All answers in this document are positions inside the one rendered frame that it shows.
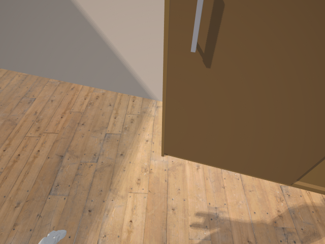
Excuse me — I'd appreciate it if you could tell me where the wardrobe door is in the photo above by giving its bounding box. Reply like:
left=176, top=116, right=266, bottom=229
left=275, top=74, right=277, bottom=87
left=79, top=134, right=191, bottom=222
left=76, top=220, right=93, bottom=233
left=297, top=157, right=325, bottom=188
left=165, top=0, right=325, bottom=185

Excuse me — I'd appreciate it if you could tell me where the left robot hand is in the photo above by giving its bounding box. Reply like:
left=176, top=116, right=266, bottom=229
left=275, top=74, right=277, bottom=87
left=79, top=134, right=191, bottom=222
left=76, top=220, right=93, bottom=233
left=38, top=230, right=67, bottom=244

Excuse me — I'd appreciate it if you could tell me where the handle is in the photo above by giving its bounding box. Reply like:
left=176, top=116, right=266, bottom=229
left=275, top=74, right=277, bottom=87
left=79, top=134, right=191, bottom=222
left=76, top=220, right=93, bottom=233
left=191, top=0, right=204, bottom=52

